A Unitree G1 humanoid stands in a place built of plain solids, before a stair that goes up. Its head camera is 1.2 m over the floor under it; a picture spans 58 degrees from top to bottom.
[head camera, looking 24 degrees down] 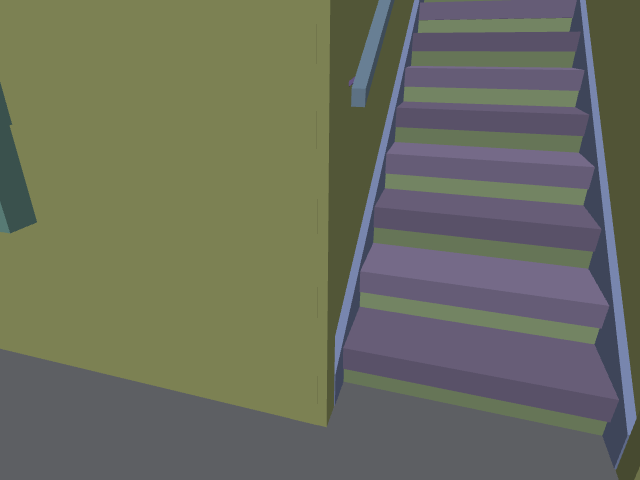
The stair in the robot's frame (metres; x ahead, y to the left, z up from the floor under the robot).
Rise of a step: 0.18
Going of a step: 0.27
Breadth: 0.90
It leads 17 degrees to the right of straight ahead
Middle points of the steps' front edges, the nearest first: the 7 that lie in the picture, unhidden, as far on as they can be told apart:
1.18 -0.52 0.18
1.44 -0.60 0.36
1.70 -0.67 0.55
1.96 -0.75 0.73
2.22 -0.83 0.91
2.48 -0.91 1.09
2.74 -0.99 1.28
